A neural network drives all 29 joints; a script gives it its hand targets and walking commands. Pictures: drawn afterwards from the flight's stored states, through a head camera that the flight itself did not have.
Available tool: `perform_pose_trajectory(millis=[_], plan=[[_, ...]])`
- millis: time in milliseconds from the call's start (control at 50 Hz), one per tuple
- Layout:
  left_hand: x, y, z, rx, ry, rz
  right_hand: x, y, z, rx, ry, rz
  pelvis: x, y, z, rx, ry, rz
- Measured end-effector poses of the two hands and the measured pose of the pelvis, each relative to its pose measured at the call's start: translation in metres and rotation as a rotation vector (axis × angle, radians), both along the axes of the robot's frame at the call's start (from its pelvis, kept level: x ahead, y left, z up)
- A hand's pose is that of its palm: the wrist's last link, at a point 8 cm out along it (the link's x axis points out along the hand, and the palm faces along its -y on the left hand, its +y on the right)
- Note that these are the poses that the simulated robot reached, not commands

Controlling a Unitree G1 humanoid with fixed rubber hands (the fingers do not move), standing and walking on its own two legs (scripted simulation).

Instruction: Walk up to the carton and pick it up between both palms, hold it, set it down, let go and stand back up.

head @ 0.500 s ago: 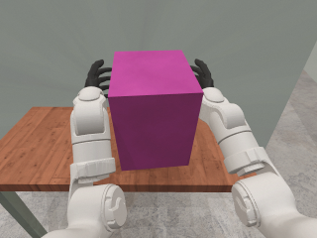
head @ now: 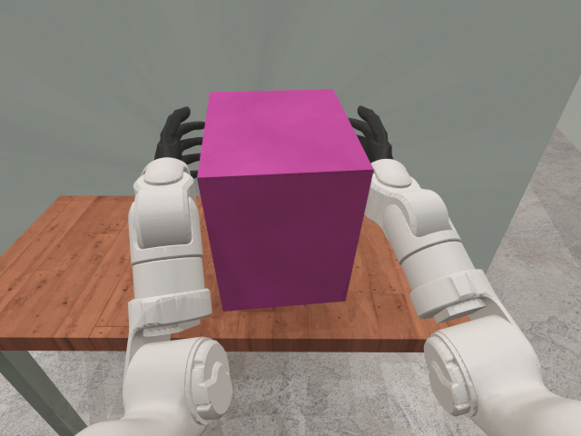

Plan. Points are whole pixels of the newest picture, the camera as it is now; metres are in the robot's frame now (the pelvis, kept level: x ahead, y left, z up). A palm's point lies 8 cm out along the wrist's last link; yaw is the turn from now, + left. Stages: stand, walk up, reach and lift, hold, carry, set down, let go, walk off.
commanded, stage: set down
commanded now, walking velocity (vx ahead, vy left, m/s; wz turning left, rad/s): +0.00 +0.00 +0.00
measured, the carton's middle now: (278, 198) +0.36 +0.00 +0.22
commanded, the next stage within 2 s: none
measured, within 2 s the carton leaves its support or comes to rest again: neither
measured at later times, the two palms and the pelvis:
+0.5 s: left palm (187, 204) +0.40 +0.13 +0.20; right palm (363, 206) +0.38 -0.13 +0.18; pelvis +0.01 +0.00 +0.00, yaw +3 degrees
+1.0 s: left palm (196, 203) +0.41 +0.12 +0.19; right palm (368, 204) +0.39 -0.14 +0.18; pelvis +0.01 +0.00 +0.00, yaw +1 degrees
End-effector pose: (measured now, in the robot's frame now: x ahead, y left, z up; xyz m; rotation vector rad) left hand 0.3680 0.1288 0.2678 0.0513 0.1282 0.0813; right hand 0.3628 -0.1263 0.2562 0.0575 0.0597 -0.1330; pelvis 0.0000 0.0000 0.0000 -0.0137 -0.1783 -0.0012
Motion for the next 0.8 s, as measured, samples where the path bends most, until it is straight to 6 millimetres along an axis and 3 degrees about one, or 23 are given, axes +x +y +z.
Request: perform_pose_trajectory(millis=[160, 240, 420, 500, 680, 800], plan=[[0.008, 0.0, 0.019, 0.02, -0.095, -0.001, 0.008, 0.001, 0.017, 0.006, -0.109, -0.004, 0.001, -0.001, 0.001, 0.004, -0.003, 0.004], [0.018, 0.002, 0.015, 0.03, -0.093, -0.01, 0.016, 0.002, 0.01, -0.002, -0.124, -0.009, 0.004, -0.002, 0.002, 0.008, -0.013, 0.008], [0.031, 0.003, -0.05, 0.053, -0.02, -0.026, 0.026, 0.004, -0.06, -0.018, -0.07, -0.016, 0.012, -0.003, 0.001, 0.001, -0.038, 0.038], [0.028, -0.002, -0.072, 0.048, -0.025, -0.03, 0.02, 0.0, -0.078, -0.011, -0.087, -0.027, 0.013, -0.002, 0.0, -0.005, -0.024, 0.047], [0.027, -0.017, -0.058, 0.073, -0.045, -0.052, 0.013, -0.014, -0.067, -0.035, -0.114, -0.059, 0.006, 0.003, 0.0, -0.003, -0.008, 0.029], [0.032, -0.016, -0.056, 0.062, 0.014, -0.054, 0.017, -0.013, -0.065, -0.022, -0.075, -0.061, 0.002, 0.005, 0.001, 0.005, 0.006, 0.008]])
